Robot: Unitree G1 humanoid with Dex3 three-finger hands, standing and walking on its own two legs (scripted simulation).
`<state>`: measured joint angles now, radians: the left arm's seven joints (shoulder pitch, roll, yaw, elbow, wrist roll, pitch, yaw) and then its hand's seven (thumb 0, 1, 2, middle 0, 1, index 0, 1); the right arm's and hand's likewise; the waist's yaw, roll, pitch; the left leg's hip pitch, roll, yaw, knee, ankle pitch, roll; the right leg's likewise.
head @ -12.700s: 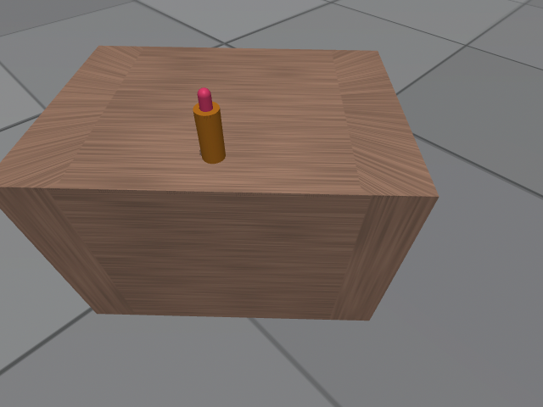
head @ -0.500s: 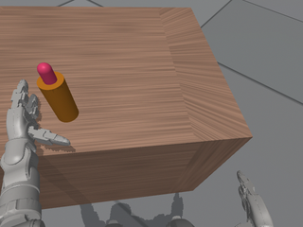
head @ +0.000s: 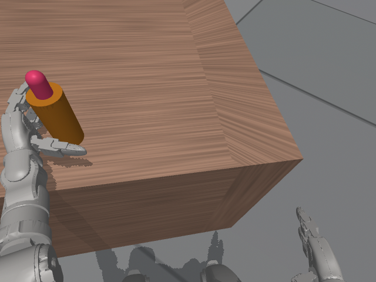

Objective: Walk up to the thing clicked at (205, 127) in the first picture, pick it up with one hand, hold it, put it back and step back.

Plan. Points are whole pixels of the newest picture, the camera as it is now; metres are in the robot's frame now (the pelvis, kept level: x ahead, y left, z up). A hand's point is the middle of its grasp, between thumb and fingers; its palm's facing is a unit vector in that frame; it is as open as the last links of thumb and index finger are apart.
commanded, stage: close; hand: left
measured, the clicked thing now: (54, 110) +0.46 +0.22 +0.09
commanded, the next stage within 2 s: settle in 0.52 s
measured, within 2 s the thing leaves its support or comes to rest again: leaves its support in 0.86 s
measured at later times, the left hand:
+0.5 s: hand (59, 123) +0.45 +0.22 +0.07, palm faces +0.21 -0.98 +0.01, open 8.4 cm
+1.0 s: hand (53, 121) +0.44 +0.22 +0.09, palm faces +0.21 -0.98 -0.02, open 8.3 cm
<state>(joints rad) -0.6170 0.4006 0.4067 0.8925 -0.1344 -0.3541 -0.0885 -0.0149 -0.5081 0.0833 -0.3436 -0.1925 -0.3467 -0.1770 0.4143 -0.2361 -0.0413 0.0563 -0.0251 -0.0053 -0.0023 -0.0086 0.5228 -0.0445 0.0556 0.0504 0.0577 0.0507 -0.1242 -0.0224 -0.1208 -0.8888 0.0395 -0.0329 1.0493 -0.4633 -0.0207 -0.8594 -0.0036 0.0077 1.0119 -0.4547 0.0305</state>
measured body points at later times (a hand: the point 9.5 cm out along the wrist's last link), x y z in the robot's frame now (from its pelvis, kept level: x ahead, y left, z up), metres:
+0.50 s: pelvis +0.02 +0.00 +0.01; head +0.10 +0.02 +0.45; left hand +0.43 +0.27 +0.07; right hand +0.18 -0.25 -0.01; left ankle +0.02 +0.13 -0.67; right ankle +0.02 -0.14 -0.67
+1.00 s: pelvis +0.02 +0.00 +0.01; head +0.08 +0.01 +0.46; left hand +0.42 +0.27 +0.09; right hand +0.18 -0.26 -0.01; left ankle +0.02 +0.13 -0.67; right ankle +0.02 -0.14 -0.67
